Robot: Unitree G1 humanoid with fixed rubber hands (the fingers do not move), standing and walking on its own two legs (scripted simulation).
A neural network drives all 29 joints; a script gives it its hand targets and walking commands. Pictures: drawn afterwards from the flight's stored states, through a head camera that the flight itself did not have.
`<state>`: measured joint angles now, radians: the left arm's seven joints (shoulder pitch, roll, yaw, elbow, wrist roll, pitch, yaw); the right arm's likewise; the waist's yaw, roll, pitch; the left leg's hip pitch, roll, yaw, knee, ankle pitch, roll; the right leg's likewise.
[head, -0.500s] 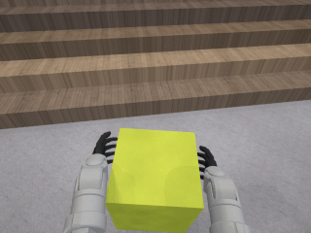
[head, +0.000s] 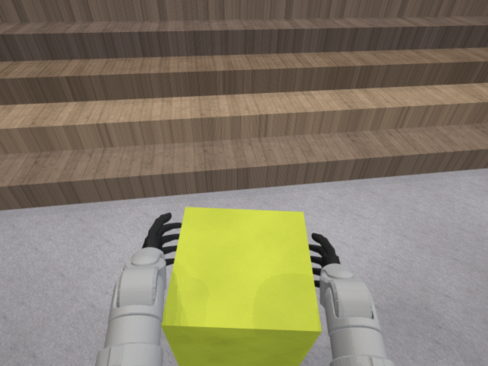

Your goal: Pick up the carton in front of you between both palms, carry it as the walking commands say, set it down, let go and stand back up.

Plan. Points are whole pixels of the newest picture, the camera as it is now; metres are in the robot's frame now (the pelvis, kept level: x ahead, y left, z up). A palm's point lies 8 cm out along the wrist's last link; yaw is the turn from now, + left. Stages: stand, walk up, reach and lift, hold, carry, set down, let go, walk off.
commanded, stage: hold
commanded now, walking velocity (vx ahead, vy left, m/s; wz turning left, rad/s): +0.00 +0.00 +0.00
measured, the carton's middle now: (240, 294) +0.27 +0.01 -0.04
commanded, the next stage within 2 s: carry in 0.08 s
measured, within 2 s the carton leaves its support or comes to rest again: neither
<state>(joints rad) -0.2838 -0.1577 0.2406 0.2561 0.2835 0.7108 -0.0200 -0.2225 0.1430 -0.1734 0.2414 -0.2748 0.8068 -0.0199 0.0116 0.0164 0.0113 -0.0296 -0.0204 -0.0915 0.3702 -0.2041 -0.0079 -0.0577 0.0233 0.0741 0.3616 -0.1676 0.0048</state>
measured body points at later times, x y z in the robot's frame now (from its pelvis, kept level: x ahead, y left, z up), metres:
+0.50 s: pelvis +0.09 +0.00 -0.01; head +0.04 +0.00 +0.44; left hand +0.37 +0.16 +0.11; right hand +0.36 -0.15 +0.08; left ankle +0.02 +0.11 -0.73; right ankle +0.09 -0.11 -0.75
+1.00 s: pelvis +0.37 +0.01 -0.02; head +0.36 +0.01 +0.43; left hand +0.63 +0.17 +0.09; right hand +0.62 -0.14 +0.07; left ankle +0.21 +0.12 -0.75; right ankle +0.49 -0.09 -0.74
